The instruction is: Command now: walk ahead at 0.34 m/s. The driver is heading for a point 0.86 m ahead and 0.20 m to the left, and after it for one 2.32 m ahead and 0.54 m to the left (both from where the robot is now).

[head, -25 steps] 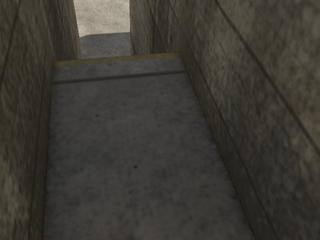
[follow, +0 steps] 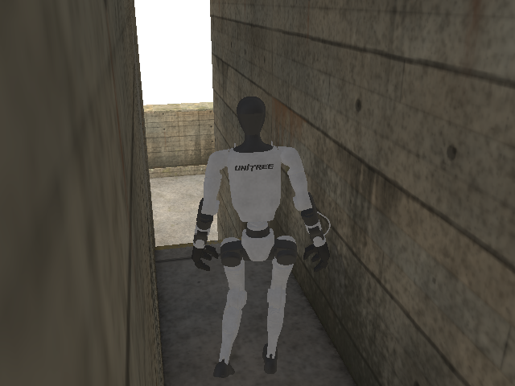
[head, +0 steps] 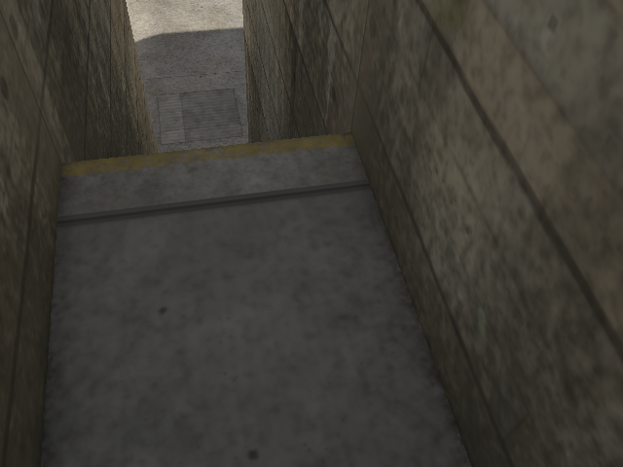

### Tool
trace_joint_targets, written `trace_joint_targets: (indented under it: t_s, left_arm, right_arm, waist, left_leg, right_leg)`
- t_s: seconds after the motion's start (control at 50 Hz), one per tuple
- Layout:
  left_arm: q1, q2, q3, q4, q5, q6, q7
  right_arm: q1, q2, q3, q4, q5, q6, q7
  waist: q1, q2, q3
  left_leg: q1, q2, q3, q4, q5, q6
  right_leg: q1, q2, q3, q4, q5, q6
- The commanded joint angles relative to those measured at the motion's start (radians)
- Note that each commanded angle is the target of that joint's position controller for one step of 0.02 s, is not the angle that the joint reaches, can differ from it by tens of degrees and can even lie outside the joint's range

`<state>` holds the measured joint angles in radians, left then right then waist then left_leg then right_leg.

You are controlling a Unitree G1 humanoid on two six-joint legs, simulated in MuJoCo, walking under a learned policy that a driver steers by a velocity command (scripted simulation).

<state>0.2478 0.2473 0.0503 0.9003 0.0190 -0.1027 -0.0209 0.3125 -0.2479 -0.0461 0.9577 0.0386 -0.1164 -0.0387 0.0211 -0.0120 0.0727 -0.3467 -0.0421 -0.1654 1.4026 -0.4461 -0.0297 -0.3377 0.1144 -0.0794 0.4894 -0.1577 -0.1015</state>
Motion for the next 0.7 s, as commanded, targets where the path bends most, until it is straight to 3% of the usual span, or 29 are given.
trace_joint_targets:
  t_s: [0.02, 0.06, 0.1, 0.14, 0.2, 0.24, 0.26, 0.28, 0.3, 0.32, 0.34, 0.36, 0.38, 0.4, 0.42, 0.46, 0.5, 0.54, 0.56, 0.58, 0.6, 0.62, 0.64, 0.68, 0.7]
  left_arm:
    - [0.029, 0.100, 0.013, -0.046, 0.002, -0.048, 0.018]
    - [0.056, 0.096, 0.007, -0.023, 0.014, -0.034, 0.042]
    - [0.038, 0.142, 0.018, -0.036, 0.014, -0.009, 0.064]
    - [0.069, 0.163, 0.026, -0.024, 0.001, 0.008, 0.070]
    - [0.072, 0.121, 0.019, -0.002, -0.020, 0.014, 0.076]
    - [0.041, 0.119, 0.021, -0.001, -0.032, 0.015, 0.083]
    - [0.044, 0.117, 0.021, 0.001, -0.032, 0.014, 0.086]
    - [0.086, 0.115, 0.019, 0.004, -0.017, 0.014, 0.087]
    - [0.200, 0.076, 0.001, 0.011, -0.005, 0.009, 0.087]
    - [0.296, 0.022, -0.021, 0.041, -0.023, 0.018, 0.078]
    - [0.305, 0.057, -0.013, 0.060, -0.034, 0.037, 0.077]
    - [0.237, 0.095, -0.005, 0.041, -0.036, 0.057, 0.084]
    - [0.139, 0.108, -0.003, 0.018, -0.034, 0.075, 0.099]
    - [0.054, 0.128, 0.006, -0.004, -0.019, 0.090, 0.109]
    - [0.017, 0.122, 0.006, -0.020, -0.020, 0.102, 0.118]
    - [0.013, 0.088, -0.001, -0.018, -0.030, 0.113, 0.127]
    - [0.016, 0.061, -0.009, -0.009, -0.034, 0.115, 0.123]
    - [0.067, 0.037, -0.017, 0.016, -0.027, 0.117, 0.112]
    - [0.046, 0.046, -0.017, 0.010, -0.014, 0.119, 0.103]
    - [0.034, 0.059, -0.020, -0.002, 0.009, 0.118, 0.092]
    - [0.019, 0.081, -0.021, -0.011, 0.023, 0.105, 0.080]
    - [-0.055, 0.070, -0.028, -0.017, 0.025, 0.088, 0.071]
    - [-0.104, 0.040, -0.038, -0.028, 0.019, 0.075, 0.071]
    - [-0.128, 0.097, -0.022, -0.040, 0.021, 0.051, 0.073]
    - [-0.108, 0.098, -0.019, -0.037, 0.014, 0.047, 0.075]
  right_arm:
    - [0.086, -0.096, -0.038, -0.025, -0.027, 0.031, -0.011]
    - [0.030, -0.025, -0.024, -0.051, -0.032, 0.027, -0.001]
    - [-0.044, -0.001, -0.009, -0.070, -0.043, 0.017, 0.016]
    - [-0.090, -0.023, -0.012, -0.080, -0.046, 0.022, 0.030]
    - [-0.159, -0.044, -0.014, -0.102, -0.056, 0.027, 0.028]
    - [-0.147, -0.060, -0.019, -0.092, -0.065, 0.018, 0.029]
    - [-0.106, -0.078, -0.027, -0.070, -0.070, 0.012, 0.028]
    - [-0.048, -0.133, -0.045, -0.046, -0.074, 0.010, 0.024]
    - [0.024, -0.178, -0.053, -0.017, -0.087, 0.013, 0.020]
    - [0.091, -0.111, -0.039, 0.016, -0.088, 0.016, 0.027]
    - [0.061, -0.077, -0.030, 0.010, -0.060, 0.016, 0.034]
    - [-0.016, -0.089, -0.034, -0.016, -0.053, 0.015, 0.042]
    - [-0.085, -0.090, -0.034, -0.041, -0.057, 0.023, 0.039]
    - [-0.153, -0.105, -0.039, -0.067, -0.056, 0.033, 0.030]
    - [-0.182, -0.124, -0.047, -0.077, -0.058, 0.047, 0.018]
    - [-0.195, -0.123, -0.056, -0.082, -0.056, 0.071, 0.002]
    - [-0.199, -0.107, -0.058, -0.087, -0.050, 0.082, -0.008]
    - [-0.213, -0.099, -0.057, -0.087, -0.038, 0.094, -0.012]
    - [-0.204, -0.089, -0.058, -0.085, -0.028, 0.098, -0.012]
    - [-0.177, -0.081, -0.057, -0.074, -0.028, 0.097, -0.009]
    - [-0.162, -0.045, -0.050, -0.073, -0.023, 0.101, -0.014]
    - [-0.126, -0.006, -0.042, -0.066, -0.031, 0.099, -0.015]
    - [-0.117, -0.018, -0.046, -0.052, -0.044, 0.092, -0.014]
    - [-0.147, -0.060, -0.051, -0.034, -0.034, 0.086, -0.016]
    - [-0.147, -0.076, -0.053, -0.024, -0.033, 0.080, -0.013]
  waist:
    - [-0.049, 0.175, -0.046]
    - [-0.068, 0.063, -0.047]
    - [-0.066, -0.017, -0.101]
    - [-0.045, -0.089, -0.142]
    - [-0.036, -0.148, -0.095]
    - [-0.064, -0.158, -0.077]
    - [-0.081, -0.140, -0.089]
    - [-0.087, -0.069, -0.133]
    - [-0.057, 0.069, -0.259]
    - [-0.056, 0.210, -0.408]
    - [-0.043, 0.151, -0.430]
    - [-0.033, 0.107, -0.373]
    - [-0.040, 0.073, -0.293]
    - [-0.041, 0.052, -0.238]
    - [-0.030, 0.072, -0.204]
    - [-0.019, 0.115, -0.178]
    - [-0.010, 0.132, -0.175]
    - [0.029, 0.151, -0.171]
    - [0.023, 0.143, -0.145]
    - [0.017, 0.115, -0.131]
    - [-0.010, 0.028, -0.089]
    - [-0.077, -0.072, -0.058]
    - [-0.088, -0.083, -0.060]
    - [-0.069, -0.035, -0.083]
    - [-0.059, -0.022, -0.090]
  left_leg:
    - [-0.118, 0.086, -0.029, -0.167, 0.045, -0.017]
    - [-0.100, 0.097, 0.002, -0.449, 0.155, -0.019]
    - [-0.003, 0.054, 0.081, -0.690, 0.364, -0.019]
    - [0.048, 0.018, 0.116, -0.767, 0.534, -0.026]
    - [0.017, 0.020, 0.104, -0.848, 0.529, -0.010]
    - [0.046, 0.012, 0.113, -0.933, 0.532, 0.015]
    - [0.104, -0.007, 0.127, -0.984, 0.575, 0.032]
    - [0.203, 0.018, 0.092, -0.986, 0.895, 0.053]
    - [0.443, 0.167, -0.038, -0.860, 1.381, 0.166]
    - [0.572, 0.340, -0.219, -0.853, 1.510, 0.330]
    - [0.511, 0.357, -0.294, -0.888, 1.376, 0.350]
    - [0.435, 0.330, -0.271, -0.915, 1.227, 0.338]
    - [0.341, 0.309, -0.236, -0.958, 1.108, 0.320]
    - [0.252, 0.285, -0.204, -0.994, 0.994, 0.294]
    - [0.181, 0.258, -0.181, -1.027, 0.885, 0.273]
    - [0.115, 0.204, -0.131, -1.060, 0.741, 0.249]
    - [0.087, 0.176, -0.103, -1.074, 0.615, 0.234]
    - [0.035, 0.160, -0.093, -1.091, 0.412, 0.199]
    - [0.016, 0.135, -0.091, -1.100, 0.295, 0.165]
    - [0.006, 0.116, -0.091, -1.109, 0.183, 0.125]
    - [0.076, 0.064, -0.032, -1.091, 0.082, 0.073]
    - [0.187, 0.035, 0.006, -1.051, 0.137, 0.041]
    - [0.248, 0.040, 0.013, -1.025, 0.228, 0.028]
    - [0.232, 0.056, 0.011, -1.022, 0.370, 0.051]
    - [0.216, 0.062, 0.005, -1.025, 0.428, 0.059]
  right_leg:
    - [0.099, -0.390, 0.358, -0.228, 0.695, -0.201]
    - [0.068, -0.331, 0.225, -0.219, 0.830, -0.170]
    - [0.056, -0.251, 0.106, -0.203, 0.837, -0.117]
    - [0.090, -0.233, 0.080, -0.201, 0.720, -0.082]
    - [0.133, -0.247, 0.100, -0.174, 0.569, -0.045]
    - [0.158, -0.250, 0.109, -0.118, 0.503, -0.015]
    - [0.168, -0.226, 0.109, -0.058, 0.485, 0.009]
    - [0.161, -0.175, 0.090, 0.056, 0.423, 0.052]
    - [0.033, -0.140, 0.089, 0.249, 0.135, 0.107]
    - [-0.031, -0.127, 0.115, 0.519, -0.461, 0.152]
    - [-0.034, -0.158, 0.174, 0.639, -0.572, 0.172]
    - [-0.068, -0.166, 0.183, 0.677, -0.556, 0.180]
    - [-0.099, -0.175, 0.173, 0.663, -0.523, 0.187]
    - [-0.097, -0.181, 0.161, 0.609, -0.479, 0.192]
    - [-0.069, -0.182, 0.151, 0.537, -0.447, 0.192]
    - [-0.003, -0.163, 0.121, 0.385, -0.406, 0.188]
    - [0.068, -0.141, 0.097, 0.234, -0.330, 0.176]
    - [0.188, -0.131, 0.079, 0.051, -0.151, 0.149]
    - [0.210, -0.116, 0.071, -0.010, -0.125, 0.131]
    - [0.222, -0.142, 0.098, -0.051, -0.112, 0.106]
    - [0.091, -0.206, 0.191, -0.116, -0.201, 0.074]
    - [-0.030, -0.232, 0.250, -0.177, -0.257, 0.054]
    - [-0.043, -0.226, 0.244, -0.184, -0.225, 0.070]
    - [0.055, -0.192, 0.203, -0.146, -0.081, 0.114]
    - [0.098, -0.188, 0.198, -0.132, -0.010, 0.116]
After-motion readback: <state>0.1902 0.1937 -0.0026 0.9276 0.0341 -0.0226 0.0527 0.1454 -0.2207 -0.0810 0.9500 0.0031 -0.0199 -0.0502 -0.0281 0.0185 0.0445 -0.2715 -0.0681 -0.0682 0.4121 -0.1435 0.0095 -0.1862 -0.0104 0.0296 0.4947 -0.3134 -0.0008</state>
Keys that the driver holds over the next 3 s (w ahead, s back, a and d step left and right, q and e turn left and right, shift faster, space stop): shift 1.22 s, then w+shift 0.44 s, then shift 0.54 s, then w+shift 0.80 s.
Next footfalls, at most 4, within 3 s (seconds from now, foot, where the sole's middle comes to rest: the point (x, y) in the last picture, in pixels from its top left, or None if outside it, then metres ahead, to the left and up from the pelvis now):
0.28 left None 0.35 0.16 -0.76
0.58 right None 0.27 -0.06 -0.76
1.64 left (204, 367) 0.66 0.25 -0.76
2.16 right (298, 292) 0.86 0.05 -0.76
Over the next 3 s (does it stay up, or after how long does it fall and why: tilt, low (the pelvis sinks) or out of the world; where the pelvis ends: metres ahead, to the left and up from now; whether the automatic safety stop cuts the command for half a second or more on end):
stays up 1.14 0.28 -0.02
